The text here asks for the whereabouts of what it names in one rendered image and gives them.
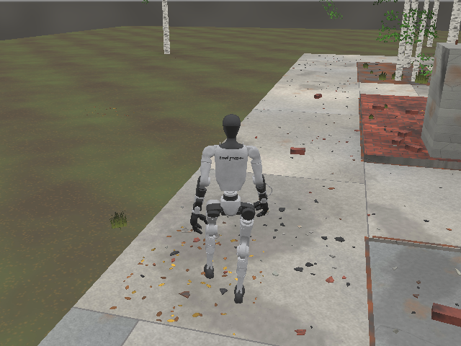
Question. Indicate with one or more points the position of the robot left forearm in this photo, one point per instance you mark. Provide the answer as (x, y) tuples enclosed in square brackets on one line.
[(199, 197)]

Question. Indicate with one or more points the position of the robot right shin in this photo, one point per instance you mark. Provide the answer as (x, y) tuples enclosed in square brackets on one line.
[(241, 270)]

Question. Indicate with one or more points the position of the robot right hand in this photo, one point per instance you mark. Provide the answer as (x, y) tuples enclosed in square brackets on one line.
[(260, 206)]

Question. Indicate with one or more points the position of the robot right upper arm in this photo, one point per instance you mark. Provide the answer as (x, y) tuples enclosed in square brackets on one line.
[(253, 153)]

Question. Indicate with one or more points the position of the robot left hand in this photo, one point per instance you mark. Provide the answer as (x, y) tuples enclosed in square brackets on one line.
[(194, 223)]

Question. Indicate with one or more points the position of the robot left upper arm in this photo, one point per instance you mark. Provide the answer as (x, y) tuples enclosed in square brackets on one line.
[(206, 162)]

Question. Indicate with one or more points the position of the robot right forearm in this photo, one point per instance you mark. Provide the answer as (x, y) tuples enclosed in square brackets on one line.
[(262, 192)]

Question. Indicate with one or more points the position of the robot torso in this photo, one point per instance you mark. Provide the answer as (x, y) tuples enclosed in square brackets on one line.
[(230, 173)]

